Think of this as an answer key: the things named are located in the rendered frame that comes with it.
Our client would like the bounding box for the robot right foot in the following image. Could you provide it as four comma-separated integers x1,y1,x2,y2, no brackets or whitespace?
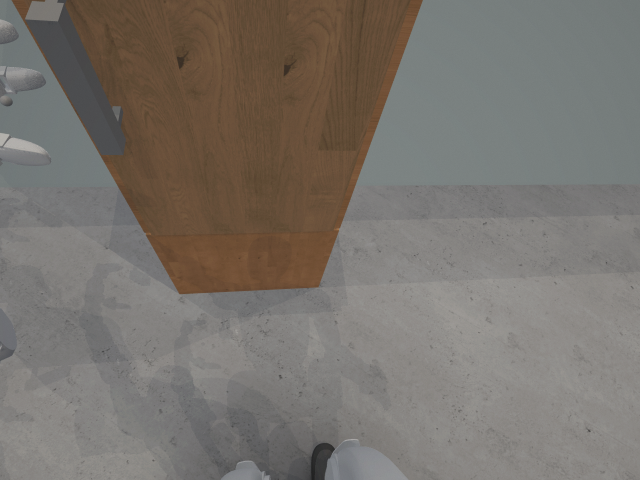
311,443,335,480

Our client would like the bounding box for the cupboard door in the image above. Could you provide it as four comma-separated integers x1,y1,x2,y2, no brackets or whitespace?
24,0,411,236

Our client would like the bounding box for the robot left hand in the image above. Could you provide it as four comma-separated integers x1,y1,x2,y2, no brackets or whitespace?
0,19,51,166

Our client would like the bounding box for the robot right shin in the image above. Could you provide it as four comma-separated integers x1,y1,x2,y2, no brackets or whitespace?
325,439,360,480

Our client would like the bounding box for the handle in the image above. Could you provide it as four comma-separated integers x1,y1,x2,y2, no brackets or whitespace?
25,0,126,155

